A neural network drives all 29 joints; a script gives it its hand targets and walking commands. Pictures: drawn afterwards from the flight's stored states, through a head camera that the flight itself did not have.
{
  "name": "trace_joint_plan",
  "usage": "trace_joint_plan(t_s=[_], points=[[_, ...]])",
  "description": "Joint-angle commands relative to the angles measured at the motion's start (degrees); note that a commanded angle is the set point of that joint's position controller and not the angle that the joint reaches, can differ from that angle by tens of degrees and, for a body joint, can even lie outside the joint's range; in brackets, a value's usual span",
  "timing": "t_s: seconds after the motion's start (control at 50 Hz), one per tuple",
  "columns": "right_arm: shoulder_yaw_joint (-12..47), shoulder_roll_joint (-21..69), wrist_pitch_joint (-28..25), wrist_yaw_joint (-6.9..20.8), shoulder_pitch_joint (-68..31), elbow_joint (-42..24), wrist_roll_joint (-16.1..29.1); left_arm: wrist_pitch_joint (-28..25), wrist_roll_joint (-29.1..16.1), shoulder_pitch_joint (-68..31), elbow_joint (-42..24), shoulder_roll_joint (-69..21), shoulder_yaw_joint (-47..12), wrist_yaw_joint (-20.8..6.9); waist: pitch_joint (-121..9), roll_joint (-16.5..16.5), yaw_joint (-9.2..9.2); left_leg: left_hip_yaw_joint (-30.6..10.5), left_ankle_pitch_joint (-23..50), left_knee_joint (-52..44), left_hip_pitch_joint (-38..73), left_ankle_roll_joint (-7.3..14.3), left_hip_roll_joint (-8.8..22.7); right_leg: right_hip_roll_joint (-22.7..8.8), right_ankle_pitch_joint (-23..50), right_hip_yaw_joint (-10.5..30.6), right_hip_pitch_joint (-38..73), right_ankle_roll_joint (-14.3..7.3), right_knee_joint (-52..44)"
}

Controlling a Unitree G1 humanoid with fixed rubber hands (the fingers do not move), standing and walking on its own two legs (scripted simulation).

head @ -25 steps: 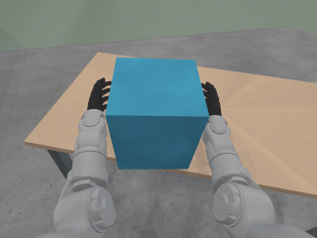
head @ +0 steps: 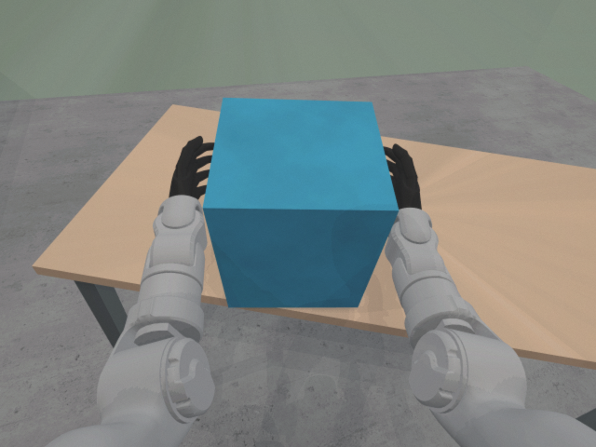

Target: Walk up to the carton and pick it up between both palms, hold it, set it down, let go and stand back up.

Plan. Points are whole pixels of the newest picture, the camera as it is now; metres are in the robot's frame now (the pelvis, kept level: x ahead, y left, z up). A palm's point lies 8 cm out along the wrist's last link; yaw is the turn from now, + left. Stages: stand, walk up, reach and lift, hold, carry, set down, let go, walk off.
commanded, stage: reach and lift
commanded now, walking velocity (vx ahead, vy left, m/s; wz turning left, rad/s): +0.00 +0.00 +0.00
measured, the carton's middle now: (295, 211) +0.43 +0.02 +0.11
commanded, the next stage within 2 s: none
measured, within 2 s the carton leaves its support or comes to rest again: neither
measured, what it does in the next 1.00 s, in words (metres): stands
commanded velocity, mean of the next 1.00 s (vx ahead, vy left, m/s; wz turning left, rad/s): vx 0.00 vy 0.00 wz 0.00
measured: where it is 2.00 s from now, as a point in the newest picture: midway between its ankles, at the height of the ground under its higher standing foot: outside the picture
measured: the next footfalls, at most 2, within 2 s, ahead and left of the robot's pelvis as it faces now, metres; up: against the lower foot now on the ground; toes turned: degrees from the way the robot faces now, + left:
none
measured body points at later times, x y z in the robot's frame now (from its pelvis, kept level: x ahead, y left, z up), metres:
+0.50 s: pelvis -0.01 +0.01 +0.00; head -0.05 +0.04 +0.44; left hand +0.40 +0.18 +0.18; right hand +0.40 -0.12 +0.18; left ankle +0.02 +0.12 -0.75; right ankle +0.00 -0.10 -0.75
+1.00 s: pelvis -0.01 +0.00 +0.00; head -0.07 +0.03 +0.44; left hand +0.39 +0.18 +0.23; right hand +0.40 -0.13 +0.23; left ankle +0.02 +0.12 -0.75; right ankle +0.00 -0.10 -0.75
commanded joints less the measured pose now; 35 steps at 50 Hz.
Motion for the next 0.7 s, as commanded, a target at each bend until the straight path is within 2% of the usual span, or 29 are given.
trace_joint_plan(t_s=[0.0,0.18,0.28,0.36,0.48,0.58,0.68], points=[[16.8,25.5,-2.4,6.8,-38.4,-6.1,-0.7,-0.9,-1.7,-37.1,-5.4,-25.0,-17.3,-5.6,-25.5,3.8,0.66,2.8,12.4,1.4,12.5,-0.7,-1.9,-0.5,12.7,-2.1,6.5,3.5,0.1],[21.9,24.9,0.4,5.2,-38.9,-9.4,5.1,4.1,-4.8,-37.2,-13.5,-26.7,-22.5,-5.8,-27.1,4.7,-1.78,1.1,20.5,4.0,15.8,-1.8,-2.3,-0.4,22.7,-1.7,10.4,3.7,1.7],[25.5,24.0,2.2,4.0,-39.6,-12.4,9.1,7.8,-6.6,-36.5,-18.1,-28.1,-26.5,-5.7,-26.9,5.0,-3.38,-0.2,23.6,5.7,18.6,-2.4,-2.2,0.2,23.1,-2.1,9.3,3.6,1.8],[27.7,23.2,4.8,3.2,-40.0,-14.5,12.4,11.9,-6.8,-35.0,-20.1,-28.6,-28.0,-5.9,-24.1,5.0,-3.99,-1.0,22.1,5.9,19.8,-2.2,-2.2,0.7,19.3,-2.3,7.7,3.5,1.2],[29.3,22.7,9.2,3.1,-43.1,-17.8,16.2,17.8,-6.6,-35.5,-21.3,-28.7,-28.2,-6.3,-20.9,5.3,-3.81,-1.3,14.1,4.6,18.4,-1.1,-2.2,0.8,9.0,-2.0,4.7,3.1,0.5],[29.3,23.3,11.7,3.7,-47.2,-19.2,18.0,20.7,-7.2,-38.9,-21.6,-29.0,-28.3,-5.5,-21.3,5.7,-3.43,-1.5,7.3,3.5,17.1,-0.2,-1.9,0.8,1.4,-1.9,1.9,2.8,0.4],[28.5,24.0,13.9,4.0,-50.2,-18.8,18.8,22.9,-7.4,-40.9,-20.0,-28.5,-26.9,-5.1,-21.0,4.7,-3.47,-1.4,2.4,2.4,15.8,0.7,-2.0,0.7,-2.7,-1.5,0.5,2.9,0.2]])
